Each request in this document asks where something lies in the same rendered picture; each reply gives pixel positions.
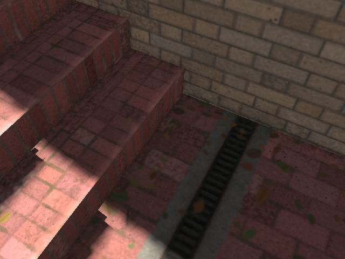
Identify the stairs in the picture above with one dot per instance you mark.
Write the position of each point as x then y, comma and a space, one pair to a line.
77, 106

